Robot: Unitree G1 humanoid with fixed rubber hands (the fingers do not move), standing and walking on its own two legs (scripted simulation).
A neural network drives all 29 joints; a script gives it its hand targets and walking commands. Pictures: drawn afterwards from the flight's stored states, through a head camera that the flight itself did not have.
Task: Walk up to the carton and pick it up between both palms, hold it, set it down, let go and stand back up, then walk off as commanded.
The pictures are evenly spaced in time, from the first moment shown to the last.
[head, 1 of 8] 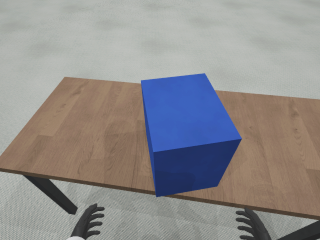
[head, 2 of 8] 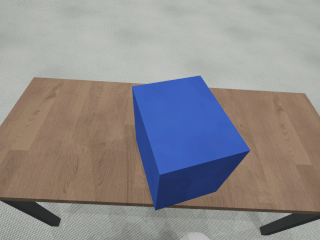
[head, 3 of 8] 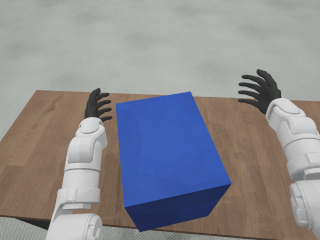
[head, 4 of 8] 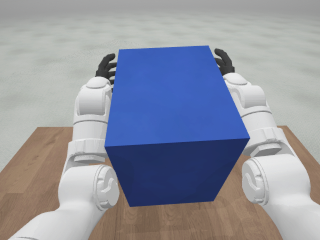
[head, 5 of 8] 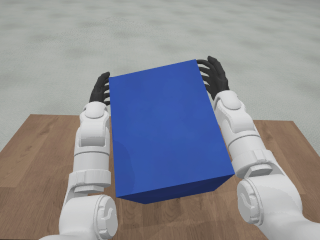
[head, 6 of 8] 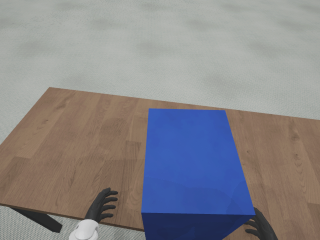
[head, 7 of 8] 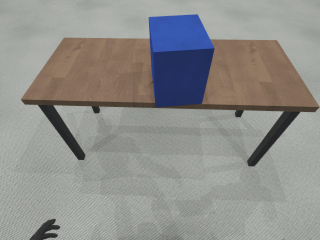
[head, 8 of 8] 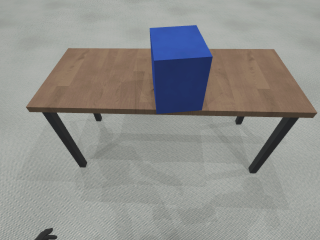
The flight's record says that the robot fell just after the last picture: no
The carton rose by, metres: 0.21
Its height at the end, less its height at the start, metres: +0.00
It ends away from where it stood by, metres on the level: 0.04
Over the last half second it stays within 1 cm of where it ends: yes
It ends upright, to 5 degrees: yes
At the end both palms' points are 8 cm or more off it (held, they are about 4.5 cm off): yes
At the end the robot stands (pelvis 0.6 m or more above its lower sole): yes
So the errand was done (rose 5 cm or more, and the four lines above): yes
